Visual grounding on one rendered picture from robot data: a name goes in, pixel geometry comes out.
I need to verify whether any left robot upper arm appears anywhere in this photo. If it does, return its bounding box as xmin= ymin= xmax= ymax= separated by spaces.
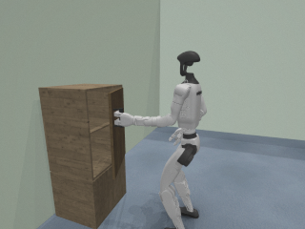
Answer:
xmin=166 ymin=84 xmax=191 ymax=126

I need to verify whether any handle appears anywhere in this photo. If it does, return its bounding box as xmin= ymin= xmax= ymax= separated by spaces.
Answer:
xmin=113 ymin=108 xmax=124 ymax=128

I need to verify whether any left robot hand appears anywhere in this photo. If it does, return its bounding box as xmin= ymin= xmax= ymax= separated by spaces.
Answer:
xmin=113 ymin=111 xmax=134 ymax=127

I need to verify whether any robot left forearm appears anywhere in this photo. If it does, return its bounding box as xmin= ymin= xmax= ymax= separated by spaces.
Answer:
xmin=132 ymin=115 xmax=173 ymax=128

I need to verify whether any robot head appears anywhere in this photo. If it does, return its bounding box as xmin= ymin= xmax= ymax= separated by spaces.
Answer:
xmin=177 ymin=51 xmax=200 ymax=84

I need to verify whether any cupboard door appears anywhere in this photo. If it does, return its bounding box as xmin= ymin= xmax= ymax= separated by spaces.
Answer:
xmin=108 ymin=87 xmax=126 ymax=179

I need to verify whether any right robot upper arm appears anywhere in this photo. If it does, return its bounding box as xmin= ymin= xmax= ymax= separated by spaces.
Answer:
xmin=200 ymin=94 xmax=207 ymax=117

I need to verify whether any right robot hand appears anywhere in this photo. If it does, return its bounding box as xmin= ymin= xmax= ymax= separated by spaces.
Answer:
xmin=169 ymin=128 xmax=183 ymax=146

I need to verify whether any right robot foot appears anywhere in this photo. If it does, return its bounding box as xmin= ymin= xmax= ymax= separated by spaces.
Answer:
xmin=179 ymin=206 xmax=199 ymax=219

